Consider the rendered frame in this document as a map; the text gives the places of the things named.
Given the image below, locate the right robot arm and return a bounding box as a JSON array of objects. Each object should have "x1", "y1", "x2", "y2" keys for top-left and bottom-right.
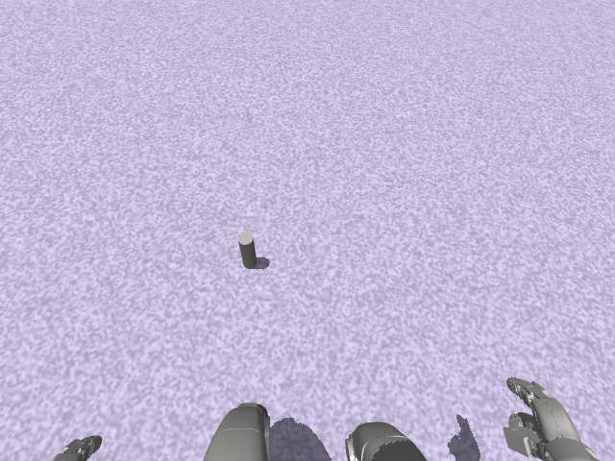
[{"x1": 544, "y1": 438, "x2": 600, "y2": 461}]

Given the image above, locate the can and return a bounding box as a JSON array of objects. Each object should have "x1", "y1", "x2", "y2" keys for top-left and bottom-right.
[{"x1": 237, "y1": 231, "x2": 257, "y2": 269}]

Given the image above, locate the left robot hand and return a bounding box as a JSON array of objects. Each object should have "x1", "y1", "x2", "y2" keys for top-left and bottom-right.
[{"x1": 52, "y1": 435, "x2": 102, "y2": 461}]

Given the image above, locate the right robot hand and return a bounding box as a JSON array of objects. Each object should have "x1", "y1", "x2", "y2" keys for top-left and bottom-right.
[{"x1": 503, "y1": 377, "x2": 581, "y2": 461}]

